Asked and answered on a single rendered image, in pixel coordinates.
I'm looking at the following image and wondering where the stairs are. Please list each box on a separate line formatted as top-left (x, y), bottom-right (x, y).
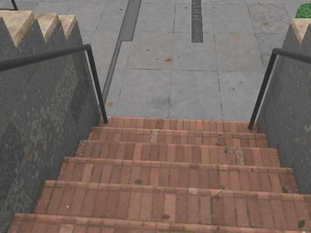
top-left (7, 116), bottom-right (311, 233)

